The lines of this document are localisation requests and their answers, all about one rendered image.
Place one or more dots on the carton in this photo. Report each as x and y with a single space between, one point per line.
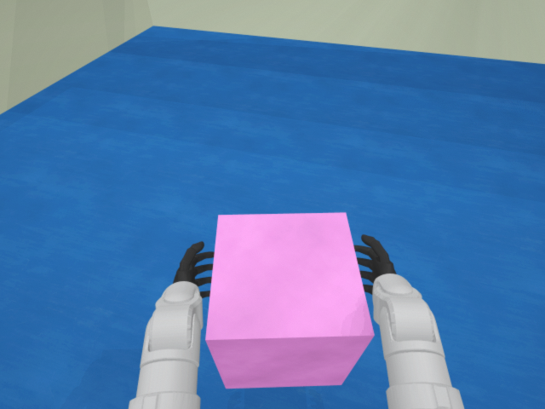
287 306

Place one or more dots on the right robot forearm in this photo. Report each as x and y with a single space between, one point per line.
417 372

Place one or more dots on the robot right hand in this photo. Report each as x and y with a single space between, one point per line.
380 263

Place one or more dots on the left robot forearm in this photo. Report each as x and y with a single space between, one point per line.
171 350

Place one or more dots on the robot left hand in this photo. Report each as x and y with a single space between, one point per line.
187 270

